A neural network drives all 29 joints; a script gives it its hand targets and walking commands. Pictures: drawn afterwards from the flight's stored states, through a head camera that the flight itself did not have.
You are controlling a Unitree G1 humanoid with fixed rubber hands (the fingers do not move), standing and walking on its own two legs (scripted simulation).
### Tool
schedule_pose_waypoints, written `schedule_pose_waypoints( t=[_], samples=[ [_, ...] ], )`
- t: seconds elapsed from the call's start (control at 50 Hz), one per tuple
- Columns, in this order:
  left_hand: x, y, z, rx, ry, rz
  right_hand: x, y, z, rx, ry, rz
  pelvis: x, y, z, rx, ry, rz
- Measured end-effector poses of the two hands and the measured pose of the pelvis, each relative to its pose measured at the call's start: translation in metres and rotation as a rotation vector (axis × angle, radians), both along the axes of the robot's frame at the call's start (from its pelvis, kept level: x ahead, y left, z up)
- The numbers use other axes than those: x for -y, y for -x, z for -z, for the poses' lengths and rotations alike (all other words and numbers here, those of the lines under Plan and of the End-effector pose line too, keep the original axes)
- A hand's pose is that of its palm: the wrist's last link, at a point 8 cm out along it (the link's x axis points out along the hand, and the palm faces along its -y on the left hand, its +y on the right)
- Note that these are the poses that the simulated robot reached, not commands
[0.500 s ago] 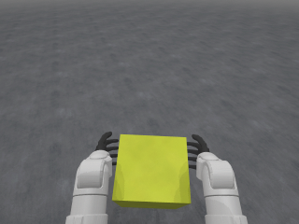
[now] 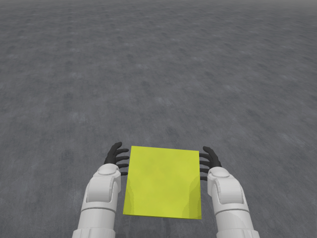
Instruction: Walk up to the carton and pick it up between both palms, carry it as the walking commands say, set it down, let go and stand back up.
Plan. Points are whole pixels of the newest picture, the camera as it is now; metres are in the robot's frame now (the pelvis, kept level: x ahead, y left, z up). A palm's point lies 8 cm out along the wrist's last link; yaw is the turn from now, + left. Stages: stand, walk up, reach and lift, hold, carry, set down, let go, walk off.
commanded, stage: carry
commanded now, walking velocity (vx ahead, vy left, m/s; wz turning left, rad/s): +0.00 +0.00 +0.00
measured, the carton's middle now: (160, 186) +0.31 +0.00 -0.05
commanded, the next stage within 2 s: hold in 1.28 s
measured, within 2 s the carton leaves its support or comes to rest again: neither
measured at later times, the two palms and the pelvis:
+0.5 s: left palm (111, 159) +0.33 +0.14 +0.05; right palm (210, 163) +0.33 -0.13 +0.05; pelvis +0.04 +0.00 +0.00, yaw +0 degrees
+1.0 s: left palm (117, 158) +0.34 +0.12 +0.06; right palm (214, 160) +0.34 -0.14 +0.05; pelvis +0.04 -0.02 +0.00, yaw +1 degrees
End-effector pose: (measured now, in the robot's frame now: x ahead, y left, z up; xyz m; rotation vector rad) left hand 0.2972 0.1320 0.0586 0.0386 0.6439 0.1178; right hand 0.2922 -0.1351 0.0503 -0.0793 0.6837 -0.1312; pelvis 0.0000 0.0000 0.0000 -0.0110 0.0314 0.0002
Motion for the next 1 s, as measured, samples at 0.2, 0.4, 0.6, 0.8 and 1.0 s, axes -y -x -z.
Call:
schedule_pose_waypoints(
  t=[0.2,0.4,0.6,0.8,1.0],
  samples=[
    [-0.006,-0.022,0.005,0.035,-0.003,0.011,-0.005,-0.021,0.005,0.027,-0.001,-0.01,-0.006,-0.024,-0.001,0.001,0.008,-0.003],
    [-0.008,-0.033,0.006,0.042,-0.011,0.008,-0.006,-0.033,0.006,0.029,-0.006,-0.019,-0.006,-0.038,-0.002,0.005,0.008,-0.005],
    [-0.003,-0.038,0.004,0.044,-0.019,0.002,-0.001,-0.039,0.005,0.03,-0.012,-0.022,0.001,-0.042,-0.003,0.008,0.005,-0.012],
    [0.004,-0.039,0.003,0.04,-0.023,-0.009,0.005,-0.042,0.004,0.029,-0.018,-0.026,0.01,-0.043,-0.003,0.007,0.003,-0.02],
    [0.009,-0.038,0.003,0.032,-0.023,-0.021,0.009,-0.044,0.002,0.026,-0.021,-0.03,0.017,-0.043,-0.004,0.002,0.001,-0.025]
  ],
)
